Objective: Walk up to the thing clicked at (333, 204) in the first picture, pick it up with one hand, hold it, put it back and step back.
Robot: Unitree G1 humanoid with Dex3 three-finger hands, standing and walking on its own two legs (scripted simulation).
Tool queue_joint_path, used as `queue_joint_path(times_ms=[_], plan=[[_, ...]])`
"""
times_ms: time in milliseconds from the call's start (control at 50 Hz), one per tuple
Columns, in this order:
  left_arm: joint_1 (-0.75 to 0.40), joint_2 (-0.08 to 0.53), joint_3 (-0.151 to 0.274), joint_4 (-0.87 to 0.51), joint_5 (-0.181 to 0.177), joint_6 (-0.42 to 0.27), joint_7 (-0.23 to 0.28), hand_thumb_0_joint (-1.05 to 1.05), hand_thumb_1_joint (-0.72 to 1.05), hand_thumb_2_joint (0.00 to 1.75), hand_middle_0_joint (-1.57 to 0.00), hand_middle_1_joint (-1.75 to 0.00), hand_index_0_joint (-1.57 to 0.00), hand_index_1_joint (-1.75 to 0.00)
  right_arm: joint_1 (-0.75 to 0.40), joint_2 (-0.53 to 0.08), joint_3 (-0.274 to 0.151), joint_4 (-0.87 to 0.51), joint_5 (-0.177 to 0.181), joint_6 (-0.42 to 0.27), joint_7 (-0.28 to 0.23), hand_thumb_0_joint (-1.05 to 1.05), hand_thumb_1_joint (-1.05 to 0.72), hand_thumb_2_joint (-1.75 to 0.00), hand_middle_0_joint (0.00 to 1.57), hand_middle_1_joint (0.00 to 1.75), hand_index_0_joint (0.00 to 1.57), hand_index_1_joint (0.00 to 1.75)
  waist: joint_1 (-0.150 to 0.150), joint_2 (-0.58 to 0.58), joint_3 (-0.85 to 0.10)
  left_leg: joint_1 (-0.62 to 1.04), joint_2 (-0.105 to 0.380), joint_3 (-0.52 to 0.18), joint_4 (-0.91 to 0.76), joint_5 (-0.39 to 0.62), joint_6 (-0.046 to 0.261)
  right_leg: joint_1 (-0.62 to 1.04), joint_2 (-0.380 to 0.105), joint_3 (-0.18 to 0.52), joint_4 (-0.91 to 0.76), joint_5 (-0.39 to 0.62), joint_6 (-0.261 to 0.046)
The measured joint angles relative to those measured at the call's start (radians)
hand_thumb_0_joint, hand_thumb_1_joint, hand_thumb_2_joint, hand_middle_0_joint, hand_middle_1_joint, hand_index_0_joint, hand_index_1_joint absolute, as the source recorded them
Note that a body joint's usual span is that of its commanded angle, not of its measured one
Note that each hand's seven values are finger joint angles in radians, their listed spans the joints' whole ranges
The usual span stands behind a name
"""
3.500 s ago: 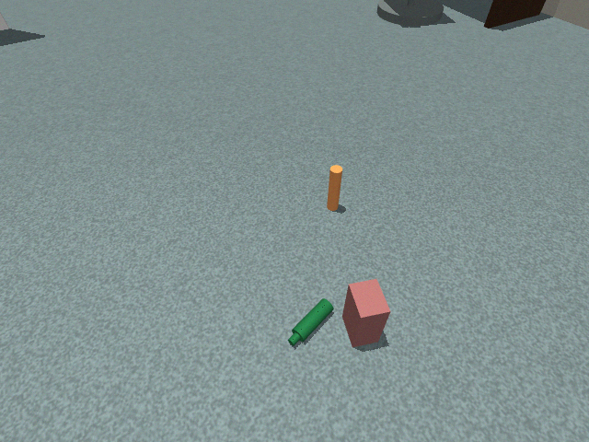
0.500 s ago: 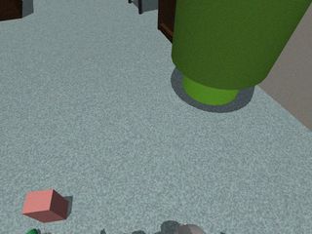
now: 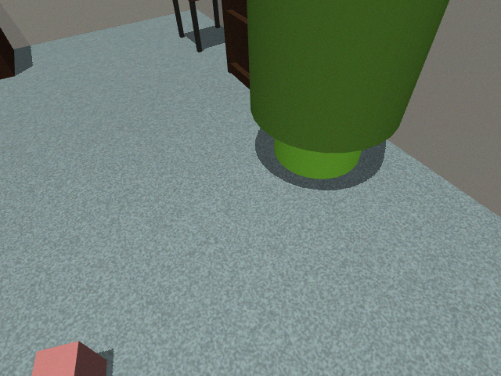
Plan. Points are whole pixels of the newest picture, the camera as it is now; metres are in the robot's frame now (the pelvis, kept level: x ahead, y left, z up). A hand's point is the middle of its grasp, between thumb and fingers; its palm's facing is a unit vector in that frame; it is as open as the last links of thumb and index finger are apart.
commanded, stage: walk up
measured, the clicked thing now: out of the picture +0.22 +1.23 -0.64
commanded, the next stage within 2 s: stand in 0.60 s
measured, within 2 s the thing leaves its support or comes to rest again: neither
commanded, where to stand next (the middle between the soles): +0.07 +0.03 m, yaw +1 degrees
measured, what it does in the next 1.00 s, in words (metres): stands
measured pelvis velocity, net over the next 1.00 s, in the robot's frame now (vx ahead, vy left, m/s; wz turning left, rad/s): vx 0.02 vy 0.02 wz -0.01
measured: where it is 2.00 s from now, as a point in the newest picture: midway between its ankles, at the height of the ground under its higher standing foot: outside the picture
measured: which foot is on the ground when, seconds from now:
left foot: down 0.00-1.00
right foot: down 0.00-1.00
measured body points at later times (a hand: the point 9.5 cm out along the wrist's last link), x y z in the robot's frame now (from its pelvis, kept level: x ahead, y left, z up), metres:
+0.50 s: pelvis +0.02 +0.02 +0.02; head +0.03 +0.01 +0.47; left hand +0.13 +0.31 -0.11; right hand +0.10 -0.29 -0.11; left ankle +0.03 +0.15 -0.72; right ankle +0.03 -0.12 -0.72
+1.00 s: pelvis +0.02 +0.02 +0.02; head +0.03 +0.02 +0.47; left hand +0.11 +0.31 -0.11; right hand +0.09 -0.29 -0.11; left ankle +0.03 +0.15 -0.72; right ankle +0.03 -0.12 -0.72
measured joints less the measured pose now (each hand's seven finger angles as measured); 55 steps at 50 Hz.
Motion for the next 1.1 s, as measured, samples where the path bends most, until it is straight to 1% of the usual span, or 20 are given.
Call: queue_joint_path(times_ms=[140,240,440,600,640,720,1100], plan=[[-0.046,-0.001,0.001,0.058,-0.008,-0.001,0.000,0.01,0.90,0.90,-0.20,-0.30,-0.21,-0.30,-0.018,0.005,0.008,0.068,0.002,-0.006,0.000,0.00,-0.91,-0.90,0.20,0.30,0.20,0.30,0.001,0.002,0.002,0.053,0.001,0.019,-0.097,0.040,-0.009,0.050,-0.004,0.019,-0.105,0.048,0.012],[-0.075,0.006,0.001,0.093,-0.013,0.003,0.004,0.01,0.91,0.90,-0.20,-0.30,-0.21,-0.30,-0.047,0.006,0.002,0.100,0.006,-0.005,-0.005,0.01,-0.91,-0.90,0.20,0.30,0.21,0.30,-0.002,-0.005,0.011,0.085,-0.003,0.030,-0.146,0.057,-0.006,0.078,-0.008,0.029,-0.150,0.067,0.016],[-0.107,-0.004,-0.008,0.133,-0.010,0.010,0.006,0.01,0.91,0.90,-0.20,-0.30,-0.21,-0.30,-0.105,0.002,-0.014,0.129,0.006,0.000,-0.007,0.00,-0.91,-0.90,0.20,0.30,0.20,0.30,-0.005,-0.010,0.012,0.128,-0.004,0.049,-0.212,0.080,-0.003,0.115,-0.012,0.047,-0.218,0.096,0.023],[-0.111,-0.014,-0.008,0.145,-0.007,0.011,0.006,0.01,0.91,0.90,-0.20,-0.30,-0.21,-0.30,-0.120,0.009,-0.021,0.142,0.007,0.001,-0.006,0.00,-0.91,-0.90,0.20,0.30,0.20,0.30,-0.006,-0.014,0.010,0.151,-0.005,0.061,-0.244,0.088,0.000,0.133,-0.014,0.058,-0.249,0.108,0.026],[-0.113,-0.014,-0.009,0.149,-0.005,0.013,0.005,0.01,0.91,0.90,-0.20,-0.30,-0.21,-0.30,-0.119,0.013,-0.020,0.147,0.006,0.001,-0.009,0.00,-0.91,-0.90,0.20,0.30,0.20,0.30,-0.011,-0.014,0.009,0.156,-0.008,0.056,-0.253,0.092,-0.001,0.141,-0.017,0.053,-0.260,0.111,0.027],[-0.121,-0.012,-0.008,0.149,-0.004,0.015,0.005,0.01,0.91,0.90,-0.20,-0.30,-0.21,-0.30,-0.114,0.018,-0.018,0.158,0.005,0.002,-0.013,0.00,-0.91,-0.90,0.20,0.30,0.20,0.30,-0.014,-0.017,0.008,0.163,-0.013,0.045,-0.275,0.106,-0.001,0.153,-0.024,0.042,-0.281,0.120,0.028],[-0.085,-0.004,-0.009,0.149,-0.001,0.018,0.003,0.01,0.91,0.90,-0.20,-0.30,-0.21,-0.30,-0.098,0.022,-0.017,0.172,0.002,0.004,-0.010,0.00,-0.91,-0.90,0.20,0.30,0.20,0.30,-0.006,-0.016,-0.002,0.157,-0.020,0.024,-0.301,0.127,0.000,0.160,-0.032,0.021,-0.315,0.136,0.029]])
